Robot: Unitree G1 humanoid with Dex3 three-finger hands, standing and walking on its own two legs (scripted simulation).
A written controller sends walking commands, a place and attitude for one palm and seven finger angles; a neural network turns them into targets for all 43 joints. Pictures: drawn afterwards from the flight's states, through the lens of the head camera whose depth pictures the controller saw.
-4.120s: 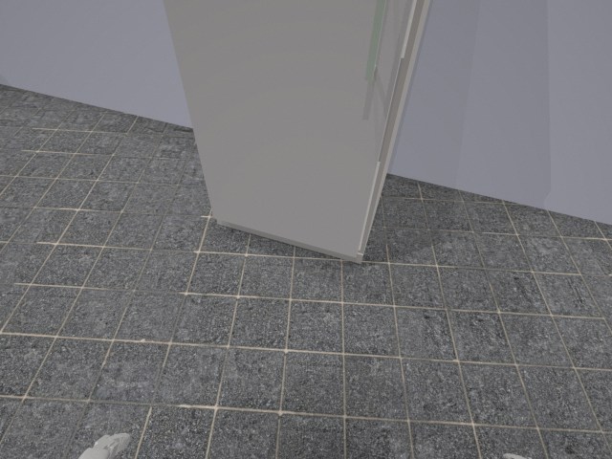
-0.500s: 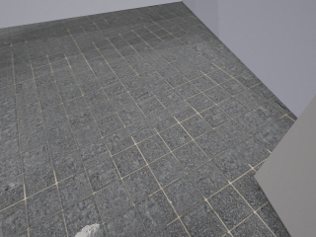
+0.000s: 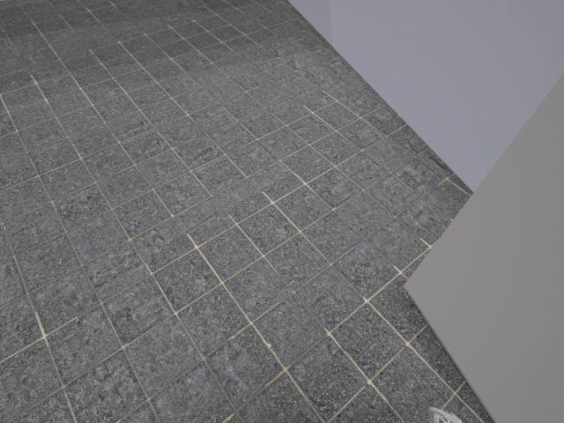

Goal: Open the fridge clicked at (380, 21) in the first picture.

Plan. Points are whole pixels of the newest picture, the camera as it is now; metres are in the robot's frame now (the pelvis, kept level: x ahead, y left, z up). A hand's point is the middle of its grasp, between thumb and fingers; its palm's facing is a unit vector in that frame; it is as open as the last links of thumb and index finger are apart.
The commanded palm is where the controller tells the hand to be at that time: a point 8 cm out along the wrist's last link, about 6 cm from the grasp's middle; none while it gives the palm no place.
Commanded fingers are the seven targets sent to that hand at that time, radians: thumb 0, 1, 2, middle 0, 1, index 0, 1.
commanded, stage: turn to face it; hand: right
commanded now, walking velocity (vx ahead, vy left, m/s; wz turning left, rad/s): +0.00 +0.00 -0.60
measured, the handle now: out of the picture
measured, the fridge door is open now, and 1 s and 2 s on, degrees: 0 0 0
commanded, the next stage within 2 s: take the last steps up to it in 1.52 s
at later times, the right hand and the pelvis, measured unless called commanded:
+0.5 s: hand out of the picture -0.06 -0.22 -0.19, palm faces +0.36 +0.90 -0.25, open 7.4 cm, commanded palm none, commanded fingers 0.00 -0.90 -0.90 0.20 0.30 0.20 0.30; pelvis +0.00 -0.02 -0.02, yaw -20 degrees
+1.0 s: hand out of the picture +0.03 -0.25 -0.14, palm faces +0.54 +0.79 -0.29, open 7.4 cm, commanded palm none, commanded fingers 0.00 -0.90 -0.90 0.20 0.30 0.20 0.30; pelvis +0.02 +0.00 -0.01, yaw -35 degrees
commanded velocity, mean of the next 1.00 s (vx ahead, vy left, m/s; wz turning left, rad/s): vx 0.00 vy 0.00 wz -0.60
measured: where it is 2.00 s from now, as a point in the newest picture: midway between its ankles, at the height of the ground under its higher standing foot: outside the picture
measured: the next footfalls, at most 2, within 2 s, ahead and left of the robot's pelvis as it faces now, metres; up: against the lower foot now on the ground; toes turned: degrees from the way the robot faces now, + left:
left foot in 0.02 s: +0.02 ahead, +0.13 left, +0.00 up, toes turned -1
right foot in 0.48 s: +0.01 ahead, -0.13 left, +0.00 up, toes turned -26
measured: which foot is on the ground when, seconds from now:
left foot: up 0.00-0.00, down 0.02-0.48, up 0.50-0.98, down 1.00-1.00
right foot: down 0.00-0.02, up 0.04-0.46, down 0.48-1.00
